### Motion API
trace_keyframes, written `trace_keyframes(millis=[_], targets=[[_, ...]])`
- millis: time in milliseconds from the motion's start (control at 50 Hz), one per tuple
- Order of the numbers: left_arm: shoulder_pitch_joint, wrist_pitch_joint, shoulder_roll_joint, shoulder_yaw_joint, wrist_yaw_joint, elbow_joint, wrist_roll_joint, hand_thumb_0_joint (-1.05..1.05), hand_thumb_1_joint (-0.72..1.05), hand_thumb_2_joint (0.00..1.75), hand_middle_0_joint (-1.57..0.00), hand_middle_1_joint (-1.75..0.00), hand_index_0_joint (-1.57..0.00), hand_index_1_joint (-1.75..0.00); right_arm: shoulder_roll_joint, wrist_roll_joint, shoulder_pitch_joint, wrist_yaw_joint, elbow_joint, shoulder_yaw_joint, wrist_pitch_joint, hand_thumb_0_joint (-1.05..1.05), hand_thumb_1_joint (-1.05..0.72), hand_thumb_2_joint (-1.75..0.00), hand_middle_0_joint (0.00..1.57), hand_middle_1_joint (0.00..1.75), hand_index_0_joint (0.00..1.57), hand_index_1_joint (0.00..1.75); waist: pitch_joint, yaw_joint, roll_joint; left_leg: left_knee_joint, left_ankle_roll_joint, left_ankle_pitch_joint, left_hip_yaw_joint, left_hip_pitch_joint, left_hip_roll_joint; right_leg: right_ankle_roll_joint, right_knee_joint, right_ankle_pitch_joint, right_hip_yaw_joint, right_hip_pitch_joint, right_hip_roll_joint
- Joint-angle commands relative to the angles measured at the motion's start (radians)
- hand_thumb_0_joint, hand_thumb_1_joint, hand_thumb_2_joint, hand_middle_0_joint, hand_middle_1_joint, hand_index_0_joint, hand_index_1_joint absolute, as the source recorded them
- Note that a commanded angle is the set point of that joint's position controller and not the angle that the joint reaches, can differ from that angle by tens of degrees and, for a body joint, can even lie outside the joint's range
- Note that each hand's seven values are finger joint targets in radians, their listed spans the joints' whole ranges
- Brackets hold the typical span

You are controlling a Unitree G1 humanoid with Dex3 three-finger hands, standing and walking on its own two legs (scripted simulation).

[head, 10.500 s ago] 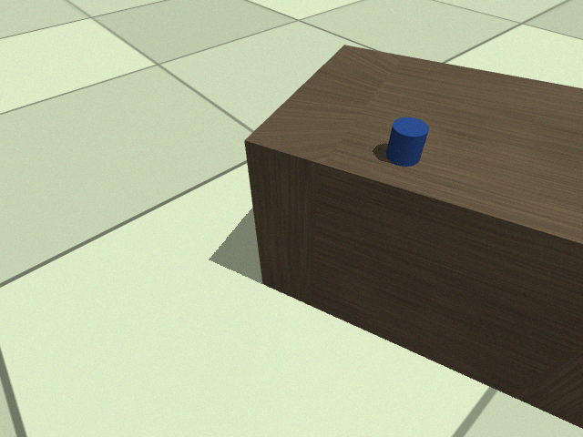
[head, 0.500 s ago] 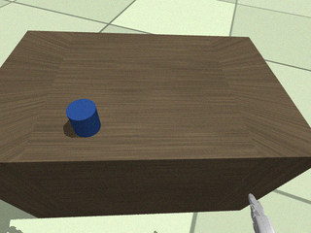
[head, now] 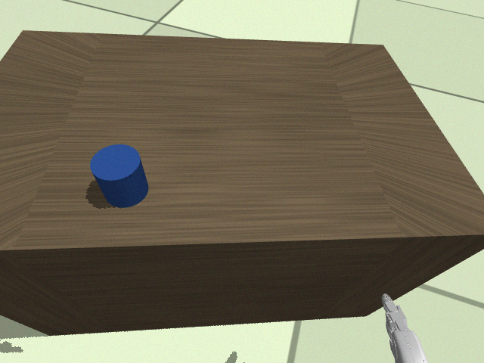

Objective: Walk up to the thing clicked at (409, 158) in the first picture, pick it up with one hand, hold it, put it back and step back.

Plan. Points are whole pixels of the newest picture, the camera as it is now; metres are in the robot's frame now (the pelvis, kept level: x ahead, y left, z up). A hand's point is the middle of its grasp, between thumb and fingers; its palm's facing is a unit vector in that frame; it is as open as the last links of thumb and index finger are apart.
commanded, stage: go down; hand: left
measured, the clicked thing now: (121, 176) +0.47 +0.22 +0.01
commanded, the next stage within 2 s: approach in 0.40 s
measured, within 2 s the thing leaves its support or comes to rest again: neither
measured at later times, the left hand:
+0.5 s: hand out of the picture +0.37 +0.41 +0.14, palm faces +0.27 -0.96 +0.01, open 17.5 cm
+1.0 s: hand (63, 185) +0.44 +0.30 +0.03, palm faces +0.14 -0.99 +0.06, open 17.7 cm
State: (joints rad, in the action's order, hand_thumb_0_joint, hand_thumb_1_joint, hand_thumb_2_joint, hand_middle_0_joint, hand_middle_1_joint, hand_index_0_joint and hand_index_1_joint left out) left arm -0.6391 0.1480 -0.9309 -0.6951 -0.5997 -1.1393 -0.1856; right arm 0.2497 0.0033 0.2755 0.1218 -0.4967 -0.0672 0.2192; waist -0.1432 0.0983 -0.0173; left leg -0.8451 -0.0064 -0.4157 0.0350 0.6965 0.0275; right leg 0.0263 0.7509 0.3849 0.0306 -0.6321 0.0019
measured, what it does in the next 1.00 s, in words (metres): stands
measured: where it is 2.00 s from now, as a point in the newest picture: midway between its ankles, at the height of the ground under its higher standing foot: outside the picture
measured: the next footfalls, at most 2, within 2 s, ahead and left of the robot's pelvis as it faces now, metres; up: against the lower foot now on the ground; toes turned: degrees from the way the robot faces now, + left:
none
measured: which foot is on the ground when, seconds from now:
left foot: down 0.00-1.00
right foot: down 0.00-1.00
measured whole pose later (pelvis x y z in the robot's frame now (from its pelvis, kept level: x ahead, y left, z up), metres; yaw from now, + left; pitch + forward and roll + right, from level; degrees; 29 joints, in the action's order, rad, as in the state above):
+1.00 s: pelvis -0.02 +0.00 -0.03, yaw -1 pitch +20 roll -3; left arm -0.69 0.26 -0.67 -0.56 -0.41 -1.08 -0.17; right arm 0.26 0.02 0.32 0.05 -0.29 -0.04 0.17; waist -0.13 0.16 -0.03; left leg -1.04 0.00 -0.48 0.04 0.91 0.04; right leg 0.02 0.96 0.45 0.03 -0.85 0.01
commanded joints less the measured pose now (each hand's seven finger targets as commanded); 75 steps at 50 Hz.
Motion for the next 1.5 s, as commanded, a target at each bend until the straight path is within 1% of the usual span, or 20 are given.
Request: trace_keyframes(millis=[0, 20, 220, 280, 300, 400, 500, 540, 700, 800, 900, 960, 1020, 1120, 1160, 1180, 1220, 1320, 1420, 1480], targets=[[-0.33, 0.055, -0.404, -0.032, 0.003, 0.229, -0.026, 0.0, -0.55, 0.11, -0.04, -0.05, -0.03, -0.06, 0.162, -0.009, -0.015, 0.012, 0.154, 0.073, 0.047, 0.0, 0.54, -0.06, 0.05, 0.05, 0.05, 0.05, -0.356, -0.03, 0.256, 0.078, 0.005, 0.523, 0.024, -0.366, 0.001, -0.05, -0.056, -0.296, 0.02, 0.04, 0.023], [-0.326, 0.053, -0.435, -0.047, 0.004, 0.235, -0.02, 0.0, -0.56, 0.1, -0.05, -0.04, -0.03, -0.06, 0.168, -0.007, 0.01, 0.013, 0.129, 0.086, 0.044, 0.0, 0.54, -0.06, 0.05, 0.05, 0.05, 0.05, -0.375, -0.032, 0.267, 0.066, 0.004, 0.541, 0.022, -0.37, -0.002, -0.048, -0.056, -0.318, 0.016, 0.048, 0.02], [-0.221, 0.026, -0.374, -0.054, 0.006, 0.267, -0.035, 0.0, -0.56, 0.1, -0.04, -0.05, -0.04, -0.06, 0.192, -0.011, 0.021, 0.012, 0.201, 0.11, 0.038, 0.0, 0.53, -0.06, 0.05, 0.05, 0.05, 0.05, -0.351, -0.037, 0.222, 0.075, 0.005, 0.606, 0.026, -0.378, 0.007, -0.047, -0.053, -0.34, 0.026, 0.064, 0.027], [-0.223, 0.029, -0.384, -0.067, 0.011, 0.293, -0.043, 0.0, -0.55, 0.1, -0.04, -0.05, -0.04, -0.06, 0.164, -0.015, 0.026, 0.006, 0.17, 0.086, 0.035, 0.0, 0.54, -0.06, 0.05, 0.05, 0.05, 0.05, -0.303, -0.056, 0.225, 0.086, -0.001, 0.532, 0.014, -0.334, -0.004, -0.047, -0.061, -0.306, 0.017, 0.064, 0.023], [-0.24, 0.034, -0.379, -0.063, 0.013, 0.308, -0.042, 0.0, -0.54, 0.1, -0.04, -0.05, -0.03, -0.06, 0.191, -0.015, -0.013, 0.009, 0.216, 0.113, 0.042, 0.0, 0.53, -0.06, 0.05, 0.05, 0.05, 0.05, -0.314, -0.043, 0.208, 0.089, -0.001, 0.505, 0.015, -0.338, -0.004, -0.046, -0.058, -0.297, 0.015, 0.068, 0.023], [-0.265, 0.037, -0.353, -0.039, 0.013, 0.276, -0.035, 0.0, -0.56, 0.09, -0.04, -0.05, -0.04, -0.06, 0.164, -0.013, 0.023, 0.011, 0.133, 0.102, 0.041, 0.0, 0.53, -0.06, 0.05, 0.05, 0.05, 0.05, -0.273, -0.026, 0.247, 0.098, 0.003, 0.466, 0.019, -0.342, -0.001, -0.049, -0.053, -0.259, 0.019, 0.015, 0.022], [-0.318, 0.056, -0.404, -0.056, 0.008, 0.263, -0.034, 0.0, -0.51, 0.09, -0.05, -0.06, -0.03, -0.08, 0.156, -0.009, -0.002, 0.009, 0.156, 0.084, 0.045, 0.0, 0.56, -0.05, 0.05, 0.05, 0.05, 0.05, -0.311, -0.025, 0.228, 0.076, -0.003, 0.428, 0.016, -0.322, -0.01, -0.047, -0.052, -0.259, 0.014, 0.033, 0.017], [-0.317, 0.054, -0.385, -0.035, 0.002, 0.236, -0.029, 0.0, -0.51, 0.08, -0.05, -0.04, -0.03, -0.06, 0.134, -0.005, -0.011, 0.007, 0.154, 0.053, 0.046, 0.0, 0.56, -0.05, 0.05, 0.05, 0.05, 0.05, -0.301, -0.022, 0.242, 0.069, -0.005, 0.409, 0.009, -0.31, -0.015, -0.044, -0.048, -0.256, 0.01, 0.026, 0.015], [-0.356, 0.088, -0.212, 0.079, 0.012, 0.157, -0.044, 0.0, -0.61, 0.07, -0.05, -0.05, -0.03, -0.07, 0.174, -0.003, -0.011, -0.004, 0.226, 0.078, 0.047, 0.0, 0.57, -0.05, 0.05, 0.05, 0.05, 0.05, -0.292, 0.037, 0.173, 0.019, -0.01, 0.29, 0.019, -0.24, -0.006, -0.044, 0.004, -0.176, 0.019, -0.097, 0.023], [-0.396, 0.129, -0.151, 0.097, 0.07, 0.191, -0.043, 0.0, -0.61, 0.08, -0.05, -0.07, -0.04, -0.08, 0.205, 0.003, 0.047, -0.025, 0.282, 0.117, 0.03, 0.0, 0.58, -0.04, 0.05, 0.05, 0.05, 0.05, -0.36, 0.053, 0.195, -0.042, 0.005, 0.368, 0.035, -0.264, 0.01, -0.047, 0.063, -0.191, 0.027, -0.174, 0.024], [-0.445, 0.186, -0.102, 0.104, 0.173, 0.289, -0.02, 0.0, -0.61, 0.08, -0.06, -0.06, -0.05, -0.08, 0.157, 0.009, 0.081, -0.061, 0.33, 0.099, -0.005, 0.0, 0.55, -0.05, 0.05, 0.05, 0.05, 0.05, -0.421, 0.034, 0.248, -0.092, 0.009, 0.425, 0.025, -0.244, 0.005, -0.05, 0.111, -0.234, 0.013, -0.162, 0.017], [-0.465, 0.214, -0.092, 0.098, 0.231, 0.363, 0.0, 0.0, -0.6, 0.04, -0.06, -0.04, -0.06, -0.05, 0.174, 0.02, 0.093, -0.074, 0.363, 0.13, -0.022, 0.0, 0.55, -0.05, 0.05, 0.05, 0.05, 0.05, -0.5, 0.031, 0.288, -0.122, 0.015, 0.533, 0.025, -0.271, 0.009, -0.051, 0.137, -0.305, 0.009, -0.137, 0.017], [-0.448, 0.232, -0.092, 0.077, 0.296, 0.397, 0.019, 0.0, -0.59, 0.03, -0.06, -0.04, -0.06, -0.05, 0.196, 0.027, 0.056, -0.086, 0.386, 0.169, -0.045, 0.0, 0.54, -0.05, 0.05, 0.05, 0.05, 0.05, -0.506, -0.001, 0.325, -0.116, 0.024, 0.496, 0.026, -0.253, 0.01, -0.059, 0.156, -0.265, 0.008, -0.141, 0.021], [-0.371, 0.233, 0.005, 0.087, 0.391, 0.387, 0.039, 0.0, -0.54, 0.03, -0.07, -0.05, -0.07, -0.05, 0.169, 0.031, 0.079, -0.101, 0.429, 0.174, -0.084, 0.0, 0.53, -0.05, 0.05, 0.05, 0.05, 0.05, -0.518, 0.0, 0.252, -0.125, 0.012, 0.503, 0.011, -0.179, 0.01, -0.054, 0.165, -0.341, 0.001, -0.051, 0.027], [-0.38, 0.236, 0.065, 0.125, 0.4, 0.407, 0.042, 0.0, -0.54, 0.02, -0.07, -0.04, -0.07, -0.04, 0.153, 0.03, 0.07, -0.104, 0.445, 0.173, -0.097, 0.0, 0.53, -0.05, 0.05, 0.05, 0.05, 0.05, -0.501, 0.009, 0.231, -0.126, 0.009, 0.494, 0.008, -0.161, 0.009, -0.052, 0.164, -0.345, -0.002, -0.05, 0.029], [-0.347, 0.234, 0.038, 0.098, 0.407, 0.39, 0.042, 0.0, -0.53, 0.01, -0.07, -0.04, -0.07, -0.04, 0.172, 0.027, 0.06, -0.103, 0.469, 0.191, -0.1, 0.0, 0.53, -0.05, 0.05, 0.05, 0.05, 0.05, -0.509, 0.002, 0.207, -0.125, 0.006, 0.492, 0.004, -0.151, 0.009, -0.049, 0.166, -0.358, -0.004, -0.026, 0.03], [-0.36, 0.229, 0.139, 0.168, 0.404, 0.38, 0.038, 0.0, -0.56, 0.01, -0.07, -0.04, -0.07, -0.03, 0.146, 0.026, 0.074, -0.109, 0.467, 0.169, -0.107, 0.0, 0.53, -0.05, 0.05, 0.05, 0.05, 0.05, -0.456, 0.019, 0.185, -0.114, 0.005, 0.451, 0.007, -0.133, 0.013, -0.051, 0.164, -0.316, 0.0, -0.062, 0.033], [-0.376, 0.231, 0.18, 0.192, 0.412, 0.368, 0.031, 0.0, -0.55, 0.02, -0.06, -0.03, -0.07, -0.02, 0.142, 0.022, 0.12, -0.118, 0.504, 0.161, -0.117, 0.0, 0.54, -0.05, 0.05, 0.05, 0.05, 0.05, -0.423, 0.039, 0.136, -0.11, 0.001, 0.411, 0.007, -0.124, 0.015, -0.048, 0.163, -0.286, 0.002, -0.095, 0.033], [-0.449, 0.238, 0.204, 0.224, 0.438, 0.372, 0.04, 0.0, -0.54, 0.0, -0.06, -0.01, -0.07, -0.01, 0.164, 0.024, 0.163, -0.12, 0.502, 0.203, -0.123, 0.0, 0.54, -0.05, 0.05, 0.05, 0.05, 0.05, -0.405, 0.072, 0.137, -0.115, -0.007, 0.319, -0.005, -0.126, 0.006, -0.041, 0.152, -0.251, -0.01, -0.134, 0.027], [-0.472, 0.245, 0.192, 0.23, 0.451, 0.382, 0.05, 0.0, -0.56, 0.01, -0.06, -0.02, -0.07, -0.01, 0.148, 0.023, 0.161, -0.12, 0.492, 0.196, -0.13, 0.0, 0.54, -0.05, 0.05, 0.05, 0.05, 0.05, -0.424, 0.061, 0.155, -0.126, -0.01, 0.329, -0.011, -0.124, -0.001, -0.038, 0.152, -0.273, -0.016, -0.124, 0.022]])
